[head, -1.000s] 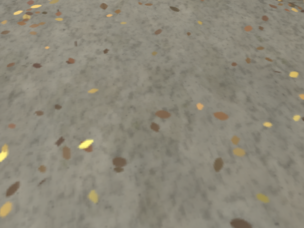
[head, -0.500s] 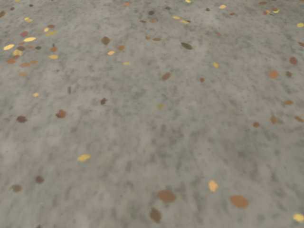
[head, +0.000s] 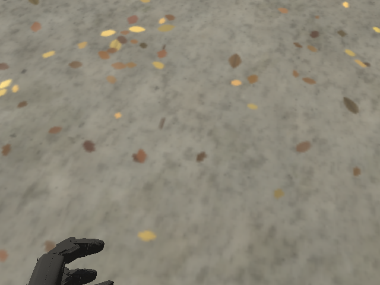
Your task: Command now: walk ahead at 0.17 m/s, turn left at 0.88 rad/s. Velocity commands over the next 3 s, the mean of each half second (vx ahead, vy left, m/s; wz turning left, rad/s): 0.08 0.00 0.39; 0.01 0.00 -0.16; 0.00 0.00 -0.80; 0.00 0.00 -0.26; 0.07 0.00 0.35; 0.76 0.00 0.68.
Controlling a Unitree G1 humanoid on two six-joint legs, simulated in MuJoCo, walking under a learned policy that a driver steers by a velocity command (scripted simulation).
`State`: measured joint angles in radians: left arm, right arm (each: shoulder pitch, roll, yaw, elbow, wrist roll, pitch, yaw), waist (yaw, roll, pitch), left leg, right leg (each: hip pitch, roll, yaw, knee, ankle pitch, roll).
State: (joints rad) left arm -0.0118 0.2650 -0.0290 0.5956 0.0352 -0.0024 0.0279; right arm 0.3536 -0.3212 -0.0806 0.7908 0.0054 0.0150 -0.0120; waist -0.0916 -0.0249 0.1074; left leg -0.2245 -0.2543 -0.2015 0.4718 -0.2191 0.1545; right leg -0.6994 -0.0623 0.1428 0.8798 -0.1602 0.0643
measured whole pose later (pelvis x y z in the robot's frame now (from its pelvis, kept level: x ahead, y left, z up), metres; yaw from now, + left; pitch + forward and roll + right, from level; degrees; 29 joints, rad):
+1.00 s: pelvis +0.13 -0.07 -0.01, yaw +3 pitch +0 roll +1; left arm 0.26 0.27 0.05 0.83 0.02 0.04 -0.01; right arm 0.24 -0.29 -0.04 0.86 -0.03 0.03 -0.07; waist 0.01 0.01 0.05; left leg -0.14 -0.02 0.07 0.56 -0.41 0.03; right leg -0.42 0.03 -0.02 0.77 -0.42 -0.06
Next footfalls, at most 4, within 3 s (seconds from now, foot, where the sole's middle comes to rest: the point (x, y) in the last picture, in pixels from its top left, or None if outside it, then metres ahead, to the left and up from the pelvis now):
0.14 right None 0.22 -0.16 -0.77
0.50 left None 0.10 0.03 -0.77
1.64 left None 0.31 -0.01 -0.77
2.00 right None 0.18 -0.17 -0.77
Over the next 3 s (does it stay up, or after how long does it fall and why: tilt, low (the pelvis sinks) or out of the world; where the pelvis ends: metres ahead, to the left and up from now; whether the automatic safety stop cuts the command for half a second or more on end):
stays up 0.60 -0.05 -0.03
